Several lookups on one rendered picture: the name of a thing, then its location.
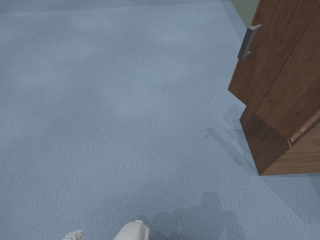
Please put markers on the handle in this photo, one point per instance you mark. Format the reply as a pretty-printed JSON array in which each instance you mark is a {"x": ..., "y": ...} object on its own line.
[{"x": 248, "y": 38}]

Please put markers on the cupboard door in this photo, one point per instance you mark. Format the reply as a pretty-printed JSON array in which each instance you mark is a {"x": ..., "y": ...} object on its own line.
[{"x": 280, "y": 79}]

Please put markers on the robot left thigh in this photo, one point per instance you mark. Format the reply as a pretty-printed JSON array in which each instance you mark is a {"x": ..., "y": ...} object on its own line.
[{"x": 133, "y": 231}]

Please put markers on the left robot hand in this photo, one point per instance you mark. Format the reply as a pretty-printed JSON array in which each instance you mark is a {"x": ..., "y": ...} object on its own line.
[{"x": 77, "y": 235}]

